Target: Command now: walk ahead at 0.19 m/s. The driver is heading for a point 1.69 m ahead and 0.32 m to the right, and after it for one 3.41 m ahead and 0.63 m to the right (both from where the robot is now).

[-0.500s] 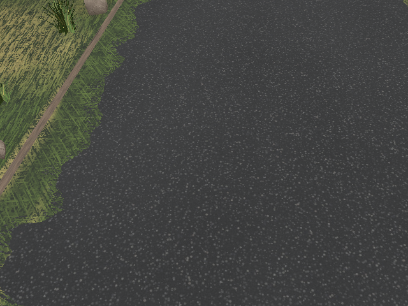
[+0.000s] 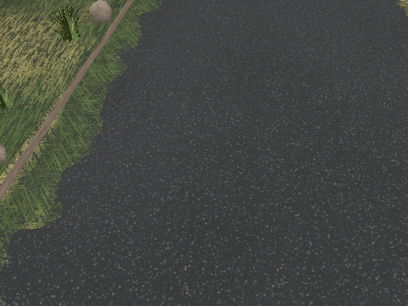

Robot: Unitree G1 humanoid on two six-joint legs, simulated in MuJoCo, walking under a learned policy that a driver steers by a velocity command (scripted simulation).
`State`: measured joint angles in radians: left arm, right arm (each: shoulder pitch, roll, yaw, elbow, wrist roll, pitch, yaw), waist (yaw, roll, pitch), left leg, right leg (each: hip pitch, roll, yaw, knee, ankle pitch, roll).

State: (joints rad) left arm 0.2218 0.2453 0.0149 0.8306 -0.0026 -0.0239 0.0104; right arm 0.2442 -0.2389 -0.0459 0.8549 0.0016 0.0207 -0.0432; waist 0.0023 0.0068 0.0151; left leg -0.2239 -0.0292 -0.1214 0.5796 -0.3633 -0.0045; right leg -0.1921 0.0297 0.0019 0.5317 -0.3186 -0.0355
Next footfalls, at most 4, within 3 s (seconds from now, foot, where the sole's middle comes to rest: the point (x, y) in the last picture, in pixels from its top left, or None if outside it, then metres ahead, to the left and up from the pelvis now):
0.66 right None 0.45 -0.09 -0.77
1.20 left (173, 247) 0.75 0.15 -0.77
1.74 right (240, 185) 1.03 -0.11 -0.77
2.22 left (216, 129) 1.36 -0.02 -0.77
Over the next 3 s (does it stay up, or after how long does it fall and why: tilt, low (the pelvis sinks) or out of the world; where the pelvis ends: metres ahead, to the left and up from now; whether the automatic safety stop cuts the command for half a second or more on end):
stays up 1.36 -0.16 0.00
